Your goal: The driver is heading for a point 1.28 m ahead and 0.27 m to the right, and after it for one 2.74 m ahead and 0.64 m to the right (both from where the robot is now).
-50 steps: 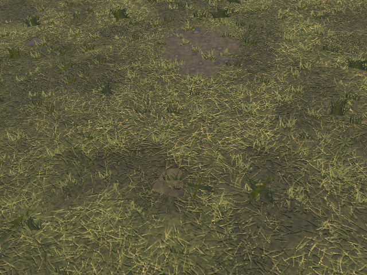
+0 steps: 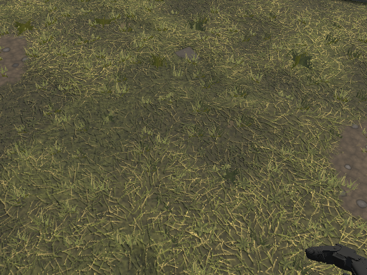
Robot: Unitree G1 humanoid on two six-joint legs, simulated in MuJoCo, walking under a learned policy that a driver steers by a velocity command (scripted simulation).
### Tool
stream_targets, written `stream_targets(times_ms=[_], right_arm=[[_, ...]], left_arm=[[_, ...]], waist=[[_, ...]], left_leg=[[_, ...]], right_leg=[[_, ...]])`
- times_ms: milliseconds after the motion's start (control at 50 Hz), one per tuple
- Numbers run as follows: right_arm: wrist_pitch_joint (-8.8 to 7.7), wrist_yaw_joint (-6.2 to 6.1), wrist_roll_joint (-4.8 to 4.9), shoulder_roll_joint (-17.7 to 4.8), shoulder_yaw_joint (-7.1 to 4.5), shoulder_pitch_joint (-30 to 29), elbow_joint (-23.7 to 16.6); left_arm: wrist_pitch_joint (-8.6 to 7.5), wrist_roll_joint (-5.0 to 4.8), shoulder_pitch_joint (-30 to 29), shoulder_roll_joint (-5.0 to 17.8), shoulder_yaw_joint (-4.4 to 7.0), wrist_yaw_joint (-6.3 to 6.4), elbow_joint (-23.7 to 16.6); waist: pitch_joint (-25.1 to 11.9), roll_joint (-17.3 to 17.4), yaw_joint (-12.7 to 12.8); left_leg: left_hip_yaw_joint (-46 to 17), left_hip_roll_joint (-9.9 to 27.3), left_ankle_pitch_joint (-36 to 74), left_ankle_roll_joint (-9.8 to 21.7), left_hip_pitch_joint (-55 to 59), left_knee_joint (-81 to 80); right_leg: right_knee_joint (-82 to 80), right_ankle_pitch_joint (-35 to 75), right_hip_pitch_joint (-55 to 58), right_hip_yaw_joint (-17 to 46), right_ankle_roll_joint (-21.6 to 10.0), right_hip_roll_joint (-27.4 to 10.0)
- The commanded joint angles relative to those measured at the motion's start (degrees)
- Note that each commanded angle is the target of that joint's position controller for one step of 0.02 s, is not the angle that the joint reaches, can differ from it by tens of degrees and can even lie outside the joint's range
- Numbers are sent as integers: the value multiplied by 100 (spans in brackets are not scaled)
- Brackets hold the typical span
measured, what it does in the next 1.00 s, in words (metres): walks ahead, turning right: left foot, then right foot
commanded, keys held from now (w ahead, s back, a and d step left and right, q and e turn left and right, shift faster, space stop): w+e+shift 0.48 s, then w+shift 0.10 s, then w+q+shift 0.42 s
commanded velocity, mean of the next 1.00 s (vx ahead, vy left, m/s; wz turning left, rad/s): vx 1.00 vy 0.00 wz -0.35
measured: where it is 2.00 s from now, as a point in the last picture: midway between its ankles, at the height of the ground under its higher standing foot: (270, 62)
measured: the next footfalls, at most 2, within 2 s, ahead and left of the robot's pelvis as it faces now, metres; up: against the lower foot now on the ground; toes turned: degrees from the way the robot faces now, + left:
left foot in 0.16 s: +0.34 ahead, +0.14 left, +0.00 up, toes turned -9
right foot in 0.58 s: +0.68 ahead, -0.19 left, +0.00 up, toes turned -33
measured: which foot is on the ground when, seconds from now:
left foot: up 0.00-0.14, down 0.16-0.58, up 0.60-1.00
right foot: down 0.00-0.16, up 0.18-0.56, down 0.58-1.00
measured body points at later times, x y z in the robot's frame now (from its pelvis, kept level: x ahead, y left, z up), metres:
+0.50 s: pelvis +0.45 -0.02 -0.02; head +0.48 -0.04 +0.42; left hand +0.80 +0.09 -0.07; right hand +0.27 -0.26 -0.15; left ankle +0.30 +0.15 -0.74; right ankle +0.60 -0.17 -0.69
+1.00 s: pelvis +0.88 -0.22 -0.03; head +0.91 -0.22 +0.42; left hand +0.96 +0.04 -0.16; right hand +0.96 -0.51 -0.13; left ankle +1.11 -0.24 -0.71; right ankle +0.65 -0.17 -0.73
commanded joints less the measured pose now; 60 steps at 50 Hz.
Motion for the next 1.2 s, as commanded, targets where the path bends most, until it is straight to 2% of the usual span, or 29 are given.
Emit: stream_targets(times_ms=[20,100,140,160,180,200,240,340,440,480,540,560,580,600,620,660,680,740,800,880,960,1020,1040,1060,1080,1100,1120,1140,1200], right_arm=[[-66,105,156,-314,53,-403,-542],[-73,-70,184,-636,-102,-248,-430],[-127,-236,108,-889,-288,1029,-62],[-154,-370,11,-1268,-445,2114,31],[-120,-441,-157,-1669,-543,2539,82],[-53,-437,-24,-1647,-606,2162,96],[-81,-365,85,-673,-431,1514,92],[-287,-273,260,-228,-338,1935,727],[-366,-312,250,-494,-382,1631,891],[-363,-336,256,-766,-427,1841,966],[-166,-430,214,-1361,-543,1957,968],[-89,-441,179,-1393,-540,1748,888],[-45,-387,142,-1255,-532,1803,940],[-90,-323,106,-323,-305,2484,669],[-147,-330,365,-634,-289,2475,316],[-160,-315,398,-811,-305,1698,388],[-89,-285,326,-659,-261,1686,495],[292,-115,278,-354,-255,2041,820],[325,-53,354,-223,-253,1084,576],[183,81,376,-36,-178,305,382],[183,165,334,-266,-215,443,462],[283,40,330,-937,-516,2819,1121],[308,-64,335,-1195,-696,3894,1384],[397,-151,469,-1296,-784,3455,1452],[412,-155,259,-1852,-853,2813,1153],[402,-189,249,-1485,-843,2595,924],[382,-240,239,-1029,-743,2449,1001],[328,-244,257,-876,-694,2279,1072],[75,-261,348,-855,-615,2042,981]], left_arm=[[-181,-66,-1043,989,256,-11,-717],[-175,-168,-618,1121,329,-91,-605],[-143,-150,-563,1245,371,-102,-562],[-188,-165,-721,961,298,-107,-689],[-193,-260,-530,74,99,-54,-929],[-115,-251,-410,291,69,-32,-1067],[32,-31,-1334,496,106,-90,-1015],[358,87,-2262,86,6,-337,-1469],[343,62,-3264,119,-170,-563,-2024],[339,67,-3411,202,-182,-590,-2021],[276,120,-1944,598,-42,-449,-1539],[263,141,-685,836,93,-343,-1108],[289,136,-191,1124,252,-190,-825],[328,191,-761,1775,366,-92,-976],[367,131,-768,1824,401,-44,-1289],[273,122,-1267,1199,274,72,-1128],[149,158,-1424,981,210,63,-1049],[-193,61,-1582,555,59,20,-838],[-379,6,-1309,444,44,-85,-641],[-473,-64,-1141,368,-36,-44,-540],[-407,-16,-1011,782,-3,222,-468],[-60,167,-1665,1242,158,391,-702],[19,166,-2101,1312,204,348,-791],[-107,257,-2463,378,-28,179,-968],[-246,33,-1657,64,-186,103,-1601],[-399,111,-1939,354,-258,93,-1653],[-468,100,-2153,556,-237,57,-1630],[-423,171,-2303,534,-248,57,-1672],[-12,374,-2263,426,-348,14,-1685]], waist=[[488,-603,-543],[185,-443,-464],[-700,-139,-1064],[-1356,183,-1579],[-1842,1286,-1358],[-1823,1687,-1030],[-373,311,-954],[267,389,-599],[638,127,-347],[620,16,-330],[-284,392,511],[-826,390,1047],[-932,-92,1102],[-1135,-1733,27],[-2535,-1349,217],[-484,-59,-64],[-126,296,-299],[442,184,-818],[881,-166,-568],[789,-197,-393],[272,-624,-609],[-821,-922,-1915],[-1013,-540,-2536],[-384,1069,-1966],[-1296,1605,-969],[-1306,343,-1203],[-385,-548,-914],[56,-809,-618],[492,-710,-234]], left_leg=[[240,-57,1086,-230,1566,-1647],[277,-256,1311,-160,2262,-2408],[353,-339,586,-15,3845,-2489],[-720,721,-899,172,5049,-2655],[-3227,2282,-3123,406,5900,-3561],[-4857,2536,-3885,810,5549,-4308],[-2769,1924,-2205,726,4242,-4178],[-321,1411,1338,407,3587,-4435],[1440,903,2686,142,2917,-4987],[1795,865,4772,47,3062,-4730],[1672,1192,7370,118,3413,-2595],[1567,1212,7143,211,2997,-1120],[1611,632,3921,171,2021,1002],[1274,-67,-1738,35,174,3444],[41,-235,-1333,99,-816,4142],[49,233,-306,137,-1049,3357],[-138,361,-264,149,-639,3011],[-395,615,-64,88,239,2001],[-148,533,971,177,-346,816],[750,243,2425,438,-60,-892],[1380,-476,2482,730,630,-1813],[1171,-920,1098,1068,2943,-1703],[592,-684,675,1443,4050,-2176],[-287,-217,1108,1534,4703,-1910],[-3466,905,349,2898,5987,-2779],[-4539,1258,-1114,2848,5803,-4038],[-4152,1143,-1473,2421,4650,-4432],[-3629,872,-1053,2135,3726,-4476],[-2452,101,-197,1862,1966,-4648]], right_leg=[[-1760,320,-1896,1431,-998,-1050],[-951,1966,-791,1484,-687,-1228],[1310,3170,-829,1076,-449,-771],[3099,2190,-1679,785,-329,-474],[4841,-1318,-3044,326,-294,-50],[5691,-917,-3776,113,-363,-295],[5558,-129,-4000,-69,-331,-866],[5163,82,-4193,-214,-193,-1250],[3090,1537,-3223,-964,-352,-1058],[2384,1706,-2359,-1496,-555,-628],[2100,1015,-427,-1385,-858,-8],[1803,896,946,-1065,-1047,24],[1412,515,2013,-558,-1153,-205],[1778,1631,3019,1477,-1307,-1681],[358,-76,3817,3623,-1981,-2567],[-640,-744,1632,2760,-1505,-2332],[-718,-368,701,2246,-1381,-2208],[-1339,-26,-847,848,-867,-1768],[-1657,1714,-652,-368,-404,-1344],[-1793,3681,-29,-1514,-25,-1107],[-1006,7125,1427,-1898,312,-1397],[2124,8350,1219,-1759,301,-1698],[4570,6565,289,-1812,228,-1337],[6805,-436,-1931,-1507,217,-144],[8080,-1549,-4056,-366,494,46],[7592,-1049,-4439,187,324,-278],[6696,-514,-4255,216,259,-634],[6028,-427,-3868,141,308,-862],[4912,-436,-2954,-88,580,-1203]])
Keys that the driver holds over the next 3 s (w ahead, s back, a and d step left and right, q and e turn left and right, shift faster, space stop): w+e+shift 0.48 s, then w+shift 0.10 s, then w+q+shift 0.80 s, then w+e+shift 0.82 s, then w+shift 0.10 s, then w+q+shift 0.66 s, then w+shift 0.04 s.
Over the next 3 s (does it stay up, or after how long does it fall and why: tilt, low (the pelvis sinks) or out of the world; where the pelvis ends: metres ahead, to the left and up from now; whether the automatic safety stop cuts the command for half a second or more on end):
stays up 2.69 -0.68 -0.01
